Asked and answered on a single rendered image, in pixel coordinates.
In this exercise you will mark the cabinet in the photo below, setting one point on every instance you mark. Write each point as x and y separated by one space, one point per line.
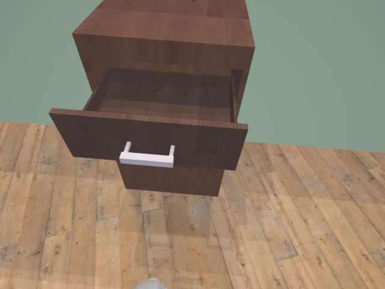
211 37

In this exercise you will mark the drawer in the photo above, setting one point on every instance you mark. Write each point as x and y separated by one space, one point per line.
153 109

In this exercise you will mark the handle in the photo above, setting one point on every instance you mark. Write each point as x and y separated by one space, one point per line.
127 157

